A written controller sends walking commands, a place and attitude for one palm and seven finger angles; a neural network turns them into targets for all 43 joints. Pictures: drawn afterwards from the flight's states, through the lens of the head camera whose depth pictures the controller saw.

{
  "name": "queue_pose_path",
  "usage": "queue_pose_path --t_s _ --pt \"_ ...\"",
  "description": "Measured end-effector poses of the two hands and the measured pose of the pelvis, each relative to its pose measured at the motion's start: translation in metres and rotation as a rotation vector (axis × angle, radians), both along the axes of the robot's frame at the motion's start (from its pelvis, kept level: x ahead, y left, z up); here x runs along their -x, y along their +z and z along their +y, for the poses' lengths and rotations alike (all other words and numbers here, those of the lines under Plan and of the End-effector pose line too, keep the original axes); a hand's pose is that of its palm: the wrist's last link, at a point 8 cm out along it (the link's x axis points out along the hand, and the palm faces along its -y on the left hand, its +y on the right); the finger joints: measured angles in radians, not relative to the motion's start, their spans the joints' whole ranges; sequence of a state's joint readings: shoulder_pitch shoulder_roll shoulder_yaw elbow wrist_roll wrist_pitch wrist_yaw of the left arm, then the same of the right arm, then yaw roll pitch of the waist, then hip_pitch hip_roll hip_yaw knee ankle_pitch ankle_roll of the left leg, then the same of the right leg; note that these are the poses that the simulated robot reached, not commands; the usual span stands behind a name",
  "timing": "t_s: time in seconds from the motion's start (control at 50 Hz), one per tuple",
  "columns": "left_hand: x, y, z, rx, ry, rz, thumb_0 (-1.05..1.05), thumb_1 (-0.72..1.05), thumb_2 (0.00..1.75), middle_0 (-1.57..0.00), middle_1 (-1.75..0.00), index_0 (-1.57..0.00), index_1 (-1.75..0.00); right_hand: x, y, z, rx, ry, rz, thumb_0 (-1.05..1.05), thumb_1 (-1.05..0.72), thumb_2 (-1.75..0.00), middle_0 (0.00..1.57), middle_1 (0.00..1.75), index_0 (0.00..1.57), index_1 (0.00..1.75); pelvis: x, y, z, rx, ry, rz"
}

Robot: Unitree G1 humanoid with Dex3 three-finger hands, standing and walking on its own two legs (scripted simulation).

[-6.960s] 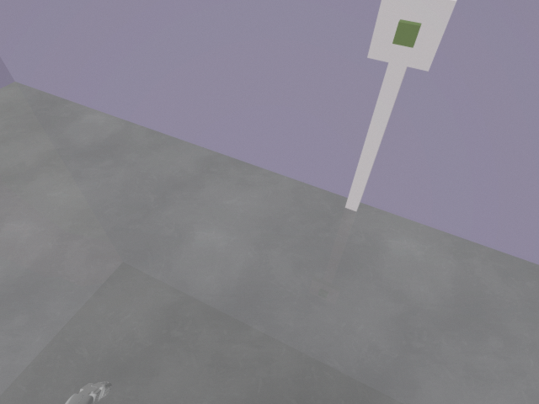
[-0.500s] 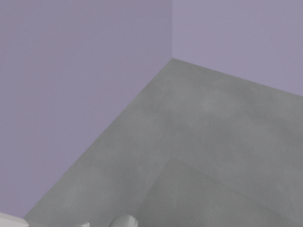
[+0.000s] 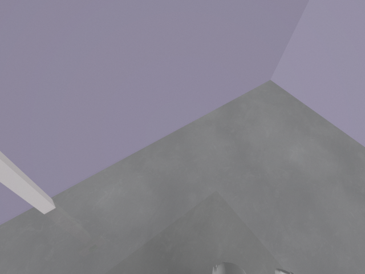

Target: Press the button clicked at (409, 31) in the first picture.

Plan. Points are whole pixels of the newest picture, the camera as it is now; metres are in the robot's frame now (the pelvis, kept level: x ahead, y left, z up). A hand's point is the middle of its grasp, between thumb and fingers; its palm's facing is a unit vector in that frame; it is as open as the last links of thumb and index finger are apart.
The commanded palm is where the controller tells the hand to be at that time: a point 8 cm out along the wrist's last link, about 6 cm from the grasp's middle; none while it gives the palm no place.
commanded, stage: turn to face it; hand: left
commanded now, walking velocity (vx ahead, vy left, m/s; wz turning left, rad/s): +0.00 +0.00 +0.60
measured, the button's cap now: out of the picture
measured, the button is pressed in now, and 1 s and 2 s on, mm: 0 0 0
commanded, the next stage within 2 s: take the last steps up to it in 1.24 s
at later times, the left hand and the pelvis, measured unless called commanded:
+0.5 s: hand out of the picture +0.06 +0.15 -0.13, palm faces +0.27 -0.91 -0.31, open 7.4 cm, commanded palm none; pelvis +0.01 -0.07 +0.00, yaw +18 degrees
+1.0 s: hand out of the picture -0.09 +0.19 -0.17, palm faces +0.57 -0.79 -0.24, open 7.4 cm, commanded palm none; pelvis -0.01 -0.02 +0.00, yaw +33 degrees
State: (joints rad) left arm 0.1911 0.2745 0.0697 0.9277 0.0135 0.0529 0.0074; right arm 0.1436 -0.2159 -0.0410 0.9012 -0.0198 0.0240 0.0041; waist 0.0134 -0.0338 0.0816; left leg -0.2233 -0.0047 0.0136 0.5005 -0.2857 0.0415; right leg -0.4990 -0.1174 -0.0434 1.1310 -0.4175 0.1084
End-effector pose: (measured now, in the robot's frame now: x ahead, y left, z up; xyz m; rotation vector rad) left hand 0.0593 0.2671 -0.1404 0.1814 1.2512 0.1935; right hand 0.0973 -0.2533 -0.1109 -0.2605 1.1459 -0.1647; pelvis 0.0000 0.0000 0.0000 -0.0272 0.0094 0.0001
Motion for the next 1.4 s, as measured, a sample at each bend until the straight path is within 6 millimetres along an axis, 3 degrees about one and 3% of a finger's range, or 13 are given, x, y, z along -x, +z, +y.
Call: queue_pose_path --t_s 0.18,0.3,0.44,0.58,0.66,0.78,0.86,0.98,1.08,1.26,1.4 --pt "-0.046 0.019 -0.022 -0.023 0.009 -0.147 0.00 0.91 0.90 -0.20 -0.29 -0.20 -0.30 0.016 -0.017 -0.014 -0.038 0.013 0.077 0.00 -0.91 -0.90 0.21 0.30 0.20 0.30 -0.004 -0.002 -0.019 -0.021 0.091 0.004" --pt "-0.052 0.030 -0.050 -0.073 0.027 -0.217 0.00 0.91 0.90 -0.20 -0.29 -0.20 -0.30 0.021 -0.046 -0.043 -0.076 0.031 0.142 0.00 -0.91 -0.90 0.21 0.30 0.20 0.30 -0.007 -0.012 -0.046 -0.036 0.167 0.004" --pt "-0.001 0.046 -0.069 -0.099 0.139 -0.164 0.00 0.90 0.90 -0.20 -0.30 -0.20 -0.30 -0.001 -0.044 -0.058 -0.094 0.123 0.176 0.01 -0.91 -0.90 0.20 0.30 0.20 0.30 -0.009 0.001 -0.062 -0.079 0.269 -0.010" --pt "0.063 0.036 -0.076 -0.080 0.285 -0.077 0.00 0.90 0.90 -0.20 -0.30 -0.20 -0.30 -0.037 -0.036 -0.047 -0.073 0.252 0.180 0.00 -0.91 -0.90 0.20 0.30 0.19 0.30 -0.007 0.003 -0.065 -0.081 0.369 -0.013" --pt "0.107 0.023 -0.075 -0.055 0.374 -0.014 0.00 0.90 0.90 -0.20 -0.30 -0.20 -0.30 -0.068 -0.030 -0.024 -0.051 0.343 0.143 0.01 -0.91 -0.90 0.20 0.30 0.19 0.29 -0.003 0.000 -0.058 -0.070 0.420 -0.011" --pt "0.172 -0.011 -0.061 -0.005 0.506 0.071 0.00 0.90 0.90 -0.20 -0.30 -0.20 -0.30 -0.114 -0.021 0.033 -0.013 0.491 0.013 0.00 -0.91 -0.90 0.20 0.30 0.19 0.29 0.006 -0.017 -0.034 -0.032 0.492 -0.004" --pt "0.193 -0.018 -0.052 0.012 0.558 0.115 0.01 0.91 0.90 -0.20 -0.29 -0.20 -0.30 -0.122 -0.009 0.061 -0.004 0.550 -0.043 0.00 -0.91 -0.90 0.20 0.30 0.20 0.30 0.012 -0.015 -0.026 -0.029 0.518 -0.008" --pt "0.183 -0.003 -0.042 0.012 0.580 0.037 0.01 0.91 0.90 -0.20 -0.29 -0.20 -0.30 -0.111 -0.001 0.077 -0.013 0.579 -0.028 0.00 -0.91 -0.90 0.20 0.30 0.20 0.30 0.014 -0.002 -0.021 -0.014 0.564 -0.015" --pt "0.165 0.007 -0.043 -0.010 0.583 -0.021 0.00 0.91 0.90 -0.20 -0.29 -0.20 -0.30 -0.097 -0.009 0.075 -0.047 0.576 0.010 0.00 -0.91 -0.90 0.21 0.30 0.20 0.30 0.012 0.001 -0.025 -0.023 0.590 -0.017" --pt "0.130 0.018 -0.073 -0.077 0.576 -0.095 0.00 0.91 0.90 -0.20 -0.29 -0.20 -0.30 -0.076 -0.048 0.031 -0.098 0.543 0.136 0.00 -0.91 -0.90 0.21 0.30 0.20 0.30 -0.001 -0.011 -0.058 -0.060 0.633 -0.008" --pt "0.144 0.033 -0.119 -0.076 0.640 -0.077 0.00 0.90 0.90 -0.20 -0.30 -0.20 -0.30 -0.075 -0.049 -0.002 -0.083 0.562 0.229 0.00 -0.91 -0.90 0.20 0.30 0.20 0.30 -0.008 0.001 -0.079 -0.084 0.695 -0.011"
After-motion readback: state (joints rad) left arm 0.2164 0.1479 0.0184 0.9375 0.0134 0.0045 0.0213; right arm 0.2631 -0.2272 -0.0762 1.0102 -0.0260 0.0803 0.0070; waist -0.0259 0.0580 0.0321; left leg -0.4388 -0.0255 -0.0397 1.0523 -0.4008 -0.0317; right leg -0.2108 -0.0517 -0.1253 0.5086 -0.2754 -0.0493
